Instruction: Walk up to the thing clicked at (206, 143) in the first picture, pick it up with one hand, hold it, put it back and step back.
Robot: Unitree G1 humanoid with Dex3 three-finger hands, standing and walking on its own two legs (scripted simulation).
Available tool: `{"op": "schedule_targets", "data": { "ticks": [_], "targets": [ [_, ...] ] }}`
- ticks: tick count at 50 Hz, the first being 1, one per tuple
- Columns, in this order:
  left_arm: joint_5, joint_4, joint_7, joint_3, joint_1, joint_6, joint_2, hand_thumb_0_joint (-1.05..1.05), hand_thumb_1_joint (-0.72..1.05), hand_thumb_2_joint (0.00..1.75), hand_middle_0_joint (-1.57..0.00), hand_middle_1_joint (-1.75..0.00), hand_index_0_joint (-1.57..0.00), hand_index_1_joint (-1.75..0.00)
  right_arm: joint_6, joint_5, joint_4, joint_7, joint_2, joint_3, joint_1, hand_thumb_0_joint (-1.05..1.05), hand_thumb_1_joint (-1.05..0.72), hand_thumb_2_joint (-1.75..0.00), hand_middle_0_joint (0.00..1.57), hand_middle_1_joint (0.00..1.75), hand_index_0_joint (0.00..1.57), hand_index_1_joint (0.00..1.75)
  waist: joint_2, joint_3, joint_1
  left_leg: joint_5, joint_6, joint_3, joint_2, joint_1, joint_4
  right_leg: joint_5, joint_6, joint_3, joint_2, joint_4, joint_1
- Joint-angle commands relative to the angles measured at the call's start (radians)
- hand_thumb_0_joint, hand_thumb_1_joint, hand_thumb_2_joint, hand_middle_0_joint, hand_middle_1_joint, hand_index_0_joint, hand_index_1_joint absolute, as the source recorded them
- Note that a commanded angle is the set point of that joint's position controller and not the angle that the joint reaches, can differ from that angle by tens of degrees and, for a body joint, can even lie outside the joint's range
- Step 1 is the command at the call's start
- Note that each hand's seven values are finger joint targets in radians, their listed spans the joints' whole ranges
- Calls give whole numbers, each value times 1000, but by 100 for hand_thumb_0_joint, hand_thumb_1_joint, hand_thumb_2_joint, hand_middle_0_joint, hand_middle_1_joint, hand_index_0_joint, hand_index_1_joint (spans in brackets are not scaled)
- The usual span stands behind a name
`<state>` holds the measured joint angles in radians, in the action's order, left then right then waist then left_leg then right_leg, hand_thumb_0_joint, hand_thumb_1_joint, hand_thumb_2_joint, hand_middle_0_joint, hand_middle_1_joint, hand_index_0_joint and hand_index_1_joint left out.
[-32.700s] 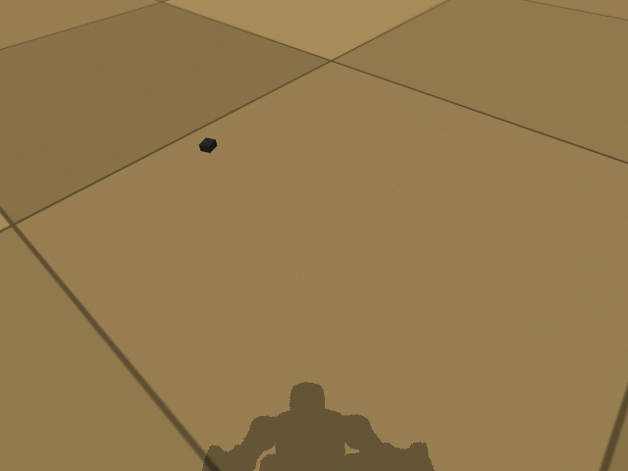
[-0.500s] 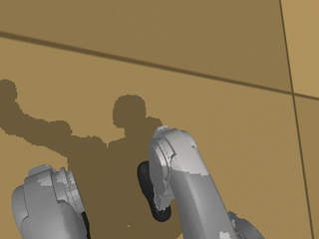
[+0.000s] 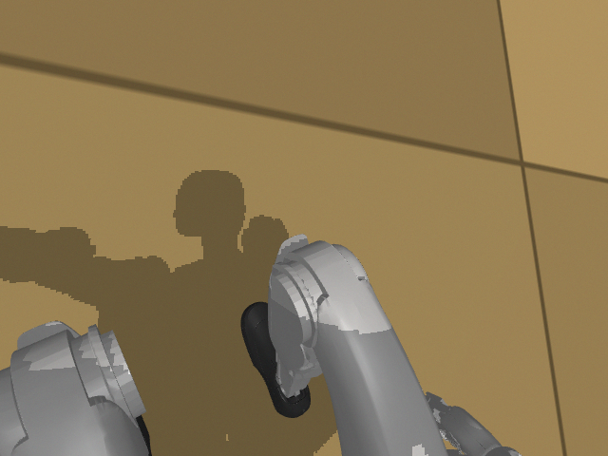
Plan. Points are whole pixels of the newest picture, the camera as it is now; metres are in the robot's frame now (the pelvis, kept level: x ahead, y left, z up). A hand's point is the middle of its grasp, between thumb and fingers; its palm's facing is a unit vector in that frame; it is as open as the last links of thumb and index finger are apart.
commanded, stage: rest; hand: left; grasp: from above
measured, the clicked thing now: out of the picture +0.47 +0.35 -0.27
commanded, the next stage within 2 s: open in 0.50 s
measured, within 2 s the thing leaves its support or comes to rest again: rests again in 0.16 s
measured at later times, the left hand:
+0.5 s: hand out of the picture +0.46 +0.34 -0.24, palm faces -0.45 -0.11 -0.89, open 9.0 cm
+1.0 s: hand out of the picture +0.46 +0.34 -0.24, palm faces -0.44 -0.11 -0.89, open 10.2 cm
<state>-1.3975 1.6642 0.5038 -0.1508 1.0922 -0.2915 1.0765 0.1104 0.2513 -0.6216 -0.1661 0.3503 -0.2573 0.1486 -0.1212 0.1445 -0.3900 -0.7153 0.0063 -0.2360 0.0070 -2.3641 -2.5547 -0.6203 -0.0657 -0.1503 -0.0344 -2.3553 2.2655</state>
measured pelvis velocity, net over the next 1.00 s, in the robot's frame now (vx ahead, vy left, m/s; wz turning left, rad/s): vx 0.00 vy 0.00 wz -0.02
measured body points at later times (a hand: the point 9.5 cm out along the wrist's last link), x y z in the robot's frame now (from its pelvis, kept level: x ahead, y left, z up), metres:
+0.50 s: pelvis +0.00 +0.00 +0.00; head +0.28 +0.14 +0.33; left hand +0.48 +0.34 -0.19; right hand +0.04 -0.25 -0.04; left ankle +0.06 +0.12 -0.27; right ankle +0.12 -0.12 -0.27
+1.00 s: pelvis +0.00 +0.00 +0.00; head +0.28 +0.14 +0.32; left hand +0.48 +0.34 -0.19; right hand +0.04 -0.25 -0.04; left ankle +0.06 +0.12 -0.27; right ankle +0.12 -0.12 -0.27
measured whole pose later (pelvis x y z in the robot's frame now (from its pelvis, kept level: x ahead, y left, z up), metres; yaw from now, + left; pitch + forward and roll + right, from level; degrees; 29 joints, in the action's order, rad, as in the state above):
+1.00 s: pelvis +0.00 +0.00 +0.00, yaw -1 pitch +27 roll -16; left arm -1.37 1.70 0.55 -0.11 1.10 -0.29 1.12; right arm 0.17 0.25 -0.59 -0.20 0.36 -0.33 0.13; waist -0.16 0.19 -0.41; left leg -0.72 0.01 -0.26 0.00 -2.35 -2.56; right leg -0.61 -0.07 -0.17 -0.05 -2.34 2.24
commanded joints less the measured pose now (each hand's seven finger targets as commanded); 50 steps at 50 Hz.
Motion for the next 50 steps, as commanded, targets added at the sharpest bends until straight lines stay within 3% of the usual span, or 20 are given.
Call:
{"op": "schedule_targets", "data": {
  "ticks": [1,2,3,4,8,9,14,15,20,30,34,37,41,45,48,50],
  "targets": [
    [15,-117,58,5,253,5,231,0,90,38,-121,-29,-122,-28,4,-3,-23,7,317,96,197,0,-90,-90,20,30,20,30,550,-653,-46,242,0,105,-27,534,274,222,92,-107,-39,185,-347],
    [17,-112,57,16,263,9,216,0,90,37,-120,-30,-122,-28,10,-5,-17,4,322,98,196,0,-90,-90,20,30,20,30,546,-631,-56,240,-2,99,-28,538,270,220,94,-109,-36,182,-323],
    [23,-104,63,0,257,11,230,0,90,38,-119,-33,-121,-30,11,-3,-16,5,331,94,189,0,-89,-90,20,30,20,30,540,-621,-50,245,-4,93,-26,527,277,218,94,-120,-35,184,-319],
    [26,-104,63,20,252,13,205,0,89,39,-119,-32,-121,-30,13,-1,-4,2,330,92,176,0,-89,-90,20,30,20,30,547,-620,-48,243,-5,93,-25,536,278,216,93,-121,-34,181,-312],
    [17,-107,70,0,272,20,244,0,89,40,-120,-31,-122,-30,23,-5,-4,-4,341,85,185,0,-90,-90,20,30,20,30,558,-593,-61,237,-7,81,-30,536,283,212,94,-122,-32,170,-295],
    [22,-112,74,-3,262,20,245,0,88,40,-120,-30,-121,-29,23,-5,-4,-6,335,84,182,0,-90,-90,20,30,20,30,573,-617,-52,248,-9,78,-32,559,293,222,92,-123,-34,169,-310],
    [26,-91,77,12,269,28,219,0,84,41,-117,-32,-118,-31,41,-4,3,-17,346,77,174,0,-90,-90,20,30,20,30,568,-588,-77,255,-12,71,-36,561,276,232,89,-126,-31,160,-288],
    [28,-96,82,2,265,27,245,0,83,40,-116,-31,-117,-30,41,-6,-2,-17,336,73,175,0,-90,-90,20,30,20,30,590,-612,-62,265,-12,70,-37,571,288,235,89,-125,-36,164,-306],
    [28,-88,84,5,270,24,247,0,82,42,-115,-34,-116,-32,46,-3,5,-24,342,63,177,0,-90,-90,20,30,20,30,591,-595,-76,265,-15,64,-38,562,286,237,91,-128,-34,160,-307],
    [59,-46,76,23,231,16,250,0,78,41,-111,-35,-113,-34,59,-6,10,-26,339,34,174,0,-90,-90,20,30,20,30,506,-571,-82,224,5,79,-36,484,258,222,81,-122,-42,194,-372],
    [65,-63,73,22,247,10,270,0,46,39,-80,-39,-81,-38,62,-12,10,-21,347,36,172,0,-89,-90,20,30,20,30,517,-574,-77,203,1,72,-40,489,271,203,84,-125,-43,194,-366],
    [61,-66,78,27,235,3,272,0,22,42,-69,-42,-70,-41,56,-13,16,-18,341,30,163,0,-89,-90,20,30,20,30,528,-580,-72,208,-3,65,-42,503,279,208,85,-128,-43,188,-367],
    [57,-77,78,38,238,-2,252,0,10,49,-59,-49,-60,-48,60,-10,13,-24,340,24,161,0,-89,-90,20,30,20,30,540,-565,-84,239,-7,61,-47,524,262,233,82,-130,-39,178,-344],
    [48,-111,92,16,256,-6,293,0,2,55,-54,-54,-54,-54,59,-10,-1,-19,357,33,166,0,-89,-90,20,30,20,30,566,-571,-77,242,-10,66,-49,533,272,231,84,-126,-37,190,-344],
    [45,-74,94,38,233,-1,250,0,-1,58,-49,-59,-50,-58,65,-7,2,-28,337,26,162,0,-89,-90,20,30,20,30,579,-568,-86,259,-18,53,-53,569,278,239,82,-131,-36,170,-331],
    [46,-79,103,23,245,5,277,0,-5,62,-46,-61,-47,-61,64,-8,1,-25,350,32,154,0,-89,-90,20,30,20,30,581,-585,-78,259,-17,53,-51,559,279,242,84,-133,-37,176,-340]
  ]
}}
